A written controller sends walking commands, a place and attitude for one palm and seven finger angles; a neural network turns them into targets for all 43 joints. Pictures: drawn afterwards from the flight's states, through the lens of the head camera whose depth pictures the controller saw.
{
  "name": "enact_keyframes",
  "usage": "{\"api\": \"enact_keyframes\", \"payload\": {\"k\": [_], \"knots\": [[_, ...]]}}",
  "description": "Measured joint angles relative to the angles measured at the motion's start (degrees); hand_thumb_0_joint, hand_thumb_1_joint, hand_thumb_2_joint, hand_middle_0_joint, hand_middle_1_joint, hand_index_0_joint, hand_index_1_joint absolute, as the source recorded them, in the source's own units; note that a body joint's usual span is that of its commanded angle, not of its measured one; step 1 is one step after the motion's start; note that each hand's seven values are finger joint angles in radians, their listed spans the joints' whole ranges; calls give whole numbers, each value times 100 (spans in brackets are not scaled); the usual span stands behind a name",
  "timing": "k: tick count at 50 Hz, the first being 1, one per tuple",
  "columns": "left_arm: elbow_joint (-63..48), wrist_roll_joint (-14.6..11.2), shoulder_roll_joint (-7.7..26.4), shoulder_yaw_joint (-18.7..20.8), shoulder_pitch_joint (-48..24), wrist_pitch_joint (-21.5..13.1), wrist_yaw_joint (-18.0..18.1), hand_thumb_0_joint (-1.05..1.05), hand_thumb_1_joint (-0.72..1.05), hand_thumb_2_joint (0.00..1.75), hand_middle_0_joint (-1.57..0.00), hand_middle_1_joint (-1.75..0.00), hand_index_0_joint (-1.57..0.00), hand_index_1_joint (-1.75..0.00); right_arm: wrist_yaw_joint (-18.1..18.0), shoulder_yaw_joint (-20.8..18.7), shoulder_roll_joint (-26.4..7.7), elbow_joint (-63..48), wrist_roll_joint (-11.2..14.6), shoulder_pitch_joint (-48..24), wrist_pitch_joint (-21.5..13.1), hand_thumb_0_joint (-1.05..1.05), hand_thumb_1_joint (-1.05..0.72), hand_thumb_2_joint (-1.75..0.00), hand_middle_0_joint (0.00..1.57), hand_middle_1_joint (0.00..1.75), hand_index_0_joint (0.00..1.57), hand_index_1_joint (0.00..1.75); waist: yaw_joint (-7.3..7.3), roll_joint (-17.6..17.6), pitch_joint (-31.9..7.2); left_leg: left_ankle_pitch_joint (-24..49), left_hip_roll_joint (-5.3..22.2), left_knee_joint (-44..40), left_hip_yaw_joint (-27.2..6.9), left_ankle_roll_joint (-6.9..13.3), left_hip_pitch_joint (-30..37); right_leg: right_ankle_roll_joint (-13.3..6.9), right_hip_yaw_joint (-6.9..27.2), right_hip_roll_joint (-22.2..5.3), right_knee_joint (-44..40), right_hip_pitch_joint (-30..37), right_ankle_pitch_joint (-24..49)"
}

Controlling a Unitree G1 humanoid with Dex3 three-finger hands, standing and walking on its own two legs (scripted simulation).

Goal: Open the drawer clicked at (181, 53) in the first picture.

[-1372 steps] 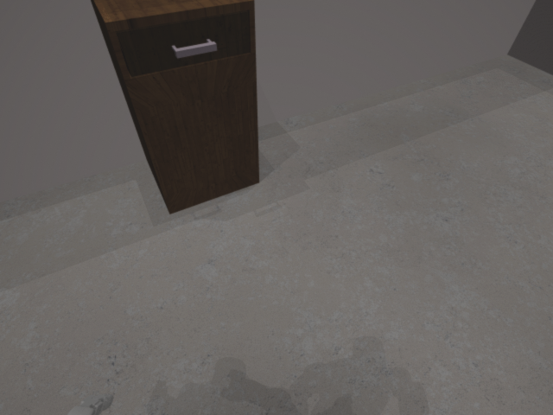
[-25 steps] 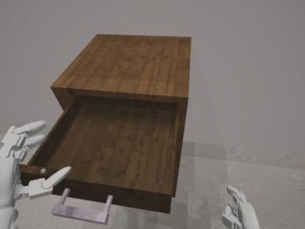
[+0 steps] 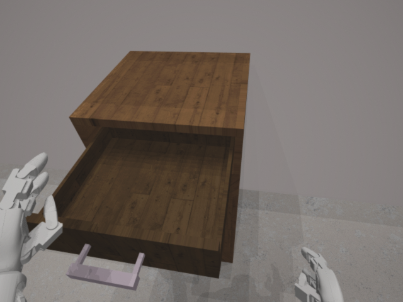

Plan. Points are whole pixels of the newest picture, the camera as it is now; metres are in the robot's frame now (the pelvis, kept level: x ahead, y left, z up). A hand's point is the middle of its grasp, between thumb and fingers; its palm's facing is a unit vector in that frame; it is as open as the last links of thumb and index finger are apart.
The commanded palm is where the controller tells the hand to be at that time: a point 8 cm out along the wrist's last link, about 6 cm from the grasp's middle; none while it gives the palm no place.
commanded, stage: step back with the hand held close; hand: left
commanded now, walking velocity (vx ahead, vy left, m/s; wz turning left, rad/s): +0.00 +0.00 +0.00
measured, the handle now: (108, 265) +0.19 +0.22 -0.01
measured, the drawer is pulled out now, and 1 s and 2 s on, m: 0.30 0.30 0.30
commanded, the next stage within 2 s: stop stepping back and stand still in 1.24 s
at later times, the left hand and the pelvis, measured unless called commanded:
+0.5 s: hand (29, 243) +0.15 +0.27 +0.15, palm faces +0.30 -0.81 -0.51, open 7.4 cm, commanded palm +0.09 +0.31 +0.18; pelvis -0.04 +0.03 -0.01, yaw +1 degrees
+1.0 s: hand out of the picture +0.10 +0.29 +0.15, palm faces +0.39 -0.81 -0.44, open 7.4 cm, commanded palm +0.02 +0.33 +0.18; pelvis -0.10 +0.04 -0.01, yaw +1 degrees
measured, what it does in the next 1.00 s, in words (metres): walks backwards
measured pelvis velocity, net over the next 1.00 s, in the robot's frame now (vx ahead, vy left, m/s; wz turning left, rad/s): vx -0.10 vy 0.04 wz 0.03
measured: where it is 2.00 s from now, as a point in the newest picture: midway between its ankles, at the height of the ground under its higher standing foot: outside the picture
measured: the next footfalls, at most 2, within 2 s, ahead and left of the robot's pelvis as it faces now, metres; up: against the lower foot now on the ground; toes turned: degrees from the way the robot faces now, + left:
right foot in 1.24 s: -0.25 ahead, -0.12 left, +0.00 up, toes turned -3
left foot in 1.62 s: -0.27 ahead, +0.10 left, +0.00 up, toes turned +7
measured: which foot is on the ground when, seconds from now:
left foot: down 0.00-1.00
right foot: down 0.00-0.90, up 0.92-1.00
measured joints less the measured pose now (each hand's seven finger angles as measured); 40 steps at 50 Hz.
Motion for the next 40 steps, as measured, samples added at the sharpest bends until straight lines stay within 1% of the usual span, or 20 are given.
{"api": "enact_keyframes", "payload": {"k": [4,5,8,10,13,19,23,27,32,37,40], "knots": [[62,0,-13,39,-19,-25,8,1,88,89,-21,-31,-22,-31,7,-10,-7,16,8,14,-3,1,-90,-90,20,30,20,30,-5,16,27,27,6,-5,2,-3,-9,-5,1,6,-9,-8,31],[47,6,-8,66,-28,-29,-6,1,88,89,-21,-31,-22,-31,18,-8,-24,-29,16,33,20,1,-90,-90,20,30,20,30,-22,33,17,23,14,38,-19,5,-76,-3,-20,15,-20,-41,44],[-23,56,54,228,-40,-212,-5,1,88,90,-21,-31,-22,-31,66,-19,-60,-146,31,27,123,1,-90,-90,20,30,20,30,-136,45,25,-7,24,269,-118,84,-425,-2,-121,35,-13,-255,96],[-144,85,92,287,-4,-301,8,1,89,90,-21,-30,-21,-30,84,-35,-83,-194,32,3,187,1,-90,-90,20,30,20,30,-186,3,73,-12,17,380,-141,115,-631,-1,-148,28,56,-437,113],[-348,100,116,278,190,-375,20,1,89,90,-21,-30,-21,-30,97,-78,-113,-255,29,-12,290,1,-90,-90,20,30,20,30,-253,-107,145,44,-45,381,-109,42,-802,40,-124,-52,222,-687,93],[-676,112,317,337,599,-351,34,1,89,90,-21,-30,-22,-30,60,-195,-97,-337,40,-22,450,1,-90,-90,20,30,20,30,-337,-276,188,96,-155,469,-19,151,-1063,149,-47,-176,437,-1019,93],[-852,93,488,488,646,-363,81,2,89,90,-22,-30,-22,-30,39,-201,-30,-383,36,-35,468,1,-90,-90,20,30,20,30,-349,-409,180,130,-205,546,6,205,-1200,200,-28,-232,537,-1167,123],[-951,94,565,611,610,-391,139,2,89,90,-21,-30,-22,-30,40,-144,61,-453,17,-69,418,1,-90,-90,20,30,20,30,-328,-527,134,199,-245,589,48,248,-1332,239,9,-279,647,-1336,171],[-982,121,514,649,551,-432,180,1,89,90,-21,-30,-22,-30,77,-37,147,-552,-3,-102,295,1,-90,-90,20,30,20,30,-291,-565,108,251,-254,737,63,269,-1528,248,17,-297,819,-1543,214],[-1016,155,400,605,522,-488,204,2,89,90,-21,-30,-22,-30,107,34,169,-578,-3,-46,187,1,-90,-90,20,30,20,30,-252,-486,86,211,-185,999,8,256,-1757,208,-52,-234,906,-1677,269],[-1068,140,333,526,462,-525,240,1,89,90,-21,-30,-22,-30,122,19,133,-471,-18,24,157,1,-90,-90,20,30,20,30,-248,-480,63,-343,-171,1429,-38,216,-1963,170,-109,-220,907,-1725,315]]}}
